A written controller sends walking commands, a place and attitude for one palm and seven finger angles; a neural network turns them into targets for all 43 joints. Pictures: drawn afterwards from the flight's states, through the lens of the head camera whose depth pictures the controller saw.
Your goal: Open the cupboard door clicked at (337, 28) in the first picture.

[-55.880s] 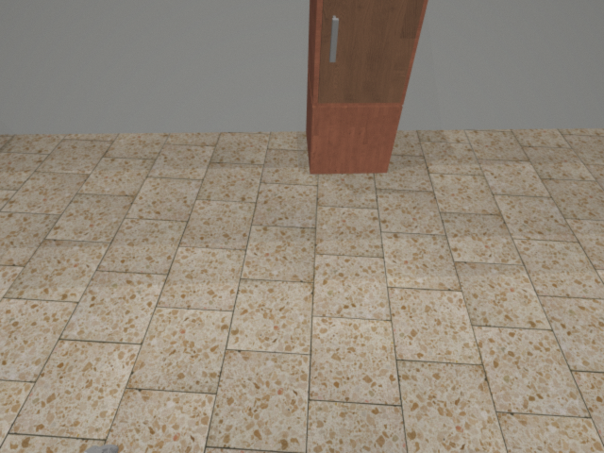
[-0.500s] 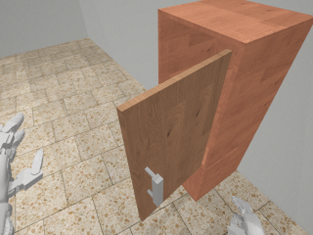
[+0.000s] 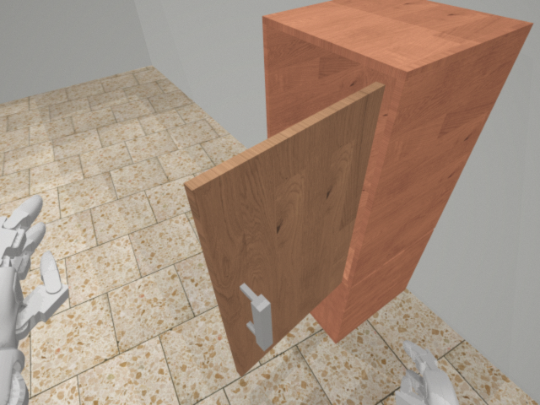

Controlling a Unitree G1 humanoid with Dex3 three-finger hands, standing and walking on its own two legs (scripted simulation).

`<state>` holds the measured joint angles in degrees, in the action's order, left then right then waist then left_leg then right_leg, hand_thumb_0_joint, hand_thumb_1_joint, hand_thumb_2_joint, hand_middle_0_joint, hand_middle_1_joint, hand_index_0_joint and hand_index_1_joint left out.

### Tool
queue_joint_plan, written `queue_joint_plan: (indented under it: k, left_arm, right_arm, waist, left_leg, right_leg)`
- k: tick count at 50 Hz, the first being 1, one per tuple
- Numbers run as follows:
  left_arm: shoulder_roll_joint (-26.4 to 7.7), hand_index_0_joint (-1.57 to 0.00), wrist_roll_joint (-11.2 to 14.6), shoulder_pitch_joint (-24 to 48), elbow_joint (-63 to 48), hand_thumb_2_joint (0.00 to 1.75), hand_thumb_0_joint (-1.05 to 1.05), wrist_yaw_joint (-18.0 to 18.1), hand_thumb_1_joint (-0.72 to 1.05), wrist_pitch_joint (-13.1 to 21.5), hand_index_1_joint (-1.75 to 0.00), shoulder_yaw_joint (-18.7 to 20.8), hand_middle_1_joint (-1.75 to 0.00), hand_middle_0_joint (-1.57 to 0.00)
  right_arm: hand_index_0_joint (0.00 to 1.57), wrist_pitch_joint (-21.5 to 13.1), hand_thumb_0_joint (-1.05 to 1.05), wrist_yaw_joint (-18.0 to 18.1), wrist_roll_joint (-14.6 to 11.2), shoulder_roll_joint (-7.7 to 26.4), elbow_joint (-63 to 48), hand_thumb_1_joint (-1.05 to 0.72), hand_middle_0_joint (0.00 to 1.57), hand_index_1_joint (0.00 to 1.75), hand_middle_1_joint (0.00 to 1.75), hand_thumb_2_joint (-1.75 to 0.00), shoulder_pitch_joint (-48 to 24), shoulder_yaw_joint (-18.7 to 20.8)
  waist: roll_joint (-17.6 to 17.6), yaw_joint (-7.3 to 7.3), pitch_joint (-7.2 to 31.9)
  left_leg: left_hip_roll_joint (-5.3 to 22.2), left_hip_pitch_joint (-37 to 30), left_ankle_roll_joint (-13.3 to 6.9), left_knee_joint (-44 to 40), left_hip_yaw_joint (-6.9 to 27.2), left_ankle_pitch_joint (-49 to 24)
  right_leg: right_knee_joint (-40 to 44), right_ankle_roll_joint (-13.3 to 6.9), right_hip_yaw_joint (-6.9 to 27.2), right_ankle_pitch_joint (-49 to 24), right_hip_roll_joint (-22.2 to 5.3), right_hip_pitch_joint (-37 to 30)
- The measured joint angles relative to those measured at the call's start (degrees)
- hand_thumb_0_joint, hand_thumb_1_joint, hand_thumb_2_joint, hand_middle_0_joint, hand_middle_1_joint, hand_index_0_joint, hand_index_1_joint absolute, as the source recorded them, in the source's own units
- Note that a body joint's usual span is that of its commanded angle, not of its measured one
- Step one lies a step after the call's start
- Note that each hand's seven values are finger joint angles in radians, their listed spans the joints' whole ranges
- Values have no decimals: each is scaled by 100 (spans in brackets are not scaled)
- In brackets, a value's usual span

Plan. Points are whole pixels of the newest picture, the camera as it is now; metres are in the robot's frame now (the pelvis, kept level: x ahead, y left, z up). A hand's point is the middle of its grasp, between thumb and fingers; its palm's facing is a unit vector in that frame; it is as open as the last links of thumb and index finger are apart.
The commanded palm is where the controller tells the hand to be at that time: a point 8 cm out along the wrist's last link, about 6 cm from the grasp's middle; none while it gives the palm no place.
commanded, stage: step back with the hand held close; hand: left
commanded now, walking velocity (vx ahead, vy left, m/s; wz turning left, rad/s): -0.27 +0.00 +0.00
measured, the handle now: (255, 317) +0.29 +0.07 -0.07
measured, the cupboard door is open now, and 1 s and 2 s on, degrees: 98 98 98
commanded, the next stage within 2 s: stop stepping back and stand still in 1.28 s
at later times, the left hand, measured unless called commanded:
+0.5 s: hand (32, 316) +0.15 +0.28 +0.15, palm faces +0.37 -0.78 -0.51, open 7.5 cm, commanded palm +0.09 +0.32 +0.17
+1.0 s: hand out of the picture +0.06 +0.30 +0.15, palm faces +0.49 -0.75 -0.45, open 7.5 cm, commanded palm -0.01 +0.34 +0.17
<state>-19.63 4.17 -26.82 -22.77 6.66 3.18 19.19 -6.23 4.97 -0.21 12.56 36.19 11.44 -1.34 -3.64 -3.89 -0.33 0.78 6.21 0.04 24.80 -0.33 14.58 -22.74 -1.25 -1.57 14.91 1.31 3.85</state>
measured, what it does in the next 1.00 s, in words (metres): shifts its weight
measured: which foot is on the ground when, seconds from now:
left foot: down 0.00-1.00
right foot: down 0.00-1.00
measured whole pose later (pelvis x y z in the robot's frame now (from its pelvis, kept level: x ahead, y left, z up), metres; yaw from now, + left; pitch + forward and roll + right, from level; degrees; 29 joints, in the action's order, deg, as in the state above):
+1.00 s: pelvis -0.13 +0.03 -0.02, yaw +4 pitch +0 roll -2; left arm -23.5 1.3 -29.9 -31.3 9.9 12.5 24.5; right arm -3.0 3.9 0.2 12.3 35.6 10.6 0.7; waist 0.8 0.0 -2.5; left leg -1.1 25.6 -1.5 37.1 -0.7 15.2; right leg -32.2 1.0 1.9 8.9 1.7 23.7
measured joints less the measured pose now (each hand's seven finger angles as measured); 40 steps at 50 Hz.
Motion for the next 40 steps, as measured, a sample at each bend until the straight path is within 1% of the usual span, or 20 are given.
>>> queue_joint_plan:
  k: [2, 5, 7, 12, 15, 18, 26, 29, 33, 36, 38, 40]
  left_arm:
    - [-40, -21, -37, 74, 33, 89, 2, -31, 89, 95, -30, 101, -31, -21]
    - [-138, -21, -69, 87, 125, 89, 2, -19, 89, 339, -30, 326, -31, -21]
    - [-165, -21, -73, -35, 131, 89, 2, -13, 89, 401, -30, 369, -31, -21]
    - [-225, -21, -83, -422, -31, 89, 2, -25, 89, 367, -30, 226, -31, -21]
    - [-327, -21, -79, -560, -170, 89, 2, 4, 89, 345, -30, 202, -31, -21]
    - [-437, -21, -84, -605, -325, 89, 2, 64, 89, 347, -30, 260, -31, -22]
    - [-569, -21, -151, -586, -615, 89, 2, 193, 88, 568, -30, 498, -31, -22]
    - [-539, -21, -208, -591, -598, 89, 2, 209, 89, 658, -30, 549, -31, -22]
    - [-443, -21, -291, -559, -569, 89, 2, 221, 89, 724, -30, 567, -31, -21]
    - [-391, -21, -355, -445, -590, 89, 2, 226, 89, 741, -30, 563, -31, -21]
    - [-400, -21, -400, -330, -610, 89, 2, 218, 89, 771, -30, 578, -31, -21]
    - [-409, -21, -422, -258, -646, 89, 2, 208, 88, 825, -30, 622, -31, -22]
  right_arm:
    - [20, 77, 2, -8, -6, 21, -58, -91, 20, 30, 30, -90, -16, -14]
    - [20, 258, 1, -38, 14, 53, -118, -90, 20, 30, 30, -90, -137, -4]
    - [20, 382, 1, -54, 15, 80, -180, -90, 20, 30, 30, -90, -204, 40]
    - [20, 646, 1, -14, -18, 146, -328, -91, 20, 30, 30, -90, -262, 177]
    - [20, 756, 1, 27, -47, 146, -373, -91, 20, 30, 30, -90, -254, 232]
    - [20, 801, 1, 58, -61, 123, -407, -91, 20, 30, 30, -90, -225, 254]
    - [20, 696, 1, 49, -60, 38, -500, -91, 20, 30, 30, -90, -129, 195]
    - [20, 608, 1, 28, -58, 17, -528, -91, 20, 30, 30, -90, -83, 164]
    - [20, 462, 1, 17, -32, -4, -510, -91, 20, 30, 30, -90, -10, 121]
    - [20, 350, 1, 16, -6, -37, -471, -90, 20, 30, 30, -90, 61, 96]
    - [20, 280, 1, 16, 15, -71, -437, -90, 20, 30, 30, -90, 118, 88]
    - [20, 226, 1, 1, 28, -90, -400, -90, 20, 30, 30, -90, 158, 85]
  waist:
    - [-38, 41, 24]
    - [-74, 161, 39]
    - [-80, 242, 28]
    - [-20, 352, -52]
    - [67, 376, -109]
    - [163, 387, -157]
    - [310, 424, -171]
    - [297, 426, -159]
    - [273, 394, -177]
    - [289, 398, -220]
    - [318, 448, -255]
    - [332, 475, -282]
  left_leg:
    - [30, 109, 4, 56, 39, 0]
    - [65, 325, 10, 106, 59, -26]
    - [59, 425, 2, 71, 28, -77]
    - [9, 605, -46, -11, -72, -210]
    - [-6, 721, -68, 34, -101, -249]
    - [-12, 842, -90, 116, -113, -279]
    - [-50, 1173, -178, 361, -109, -383]
    - [-55, 1338, -213, 534, -95, -380]
    - [-52, 1553, -253, 796, -66, -341]
    - [-70, 1701, -280, 981, -19, -301]
    - [-84, 1803, -299, 1103, 12, -268]
    - [-54, 1911, -300, 1242, -12, -182]
  right_leg:
    - [57, -5, -38, -41, 32, 44]
    - [131, -7, -55, -140, 68, 204]
    - [145, 8, -25, -195, 59, 325]
    - [82, 62, 67, -276, 2, 598]
    - [10, 85, 93, -309, -16, 734]
    - [-60, 106, 103, -352, -24, 851]
    - [-262, 173, 92, -476, -67, 1152]
    - [-397, 193, 75, -491, -74, 1291]
    - [-616, 210, 50, -470, -68, 1473]
    - [-847, 221, 156, -396, 18, 1601]
    - [-1025, 176, 278, -315, 112, 1665]
    - [-1190, 157, 301, -241, 137, 1725]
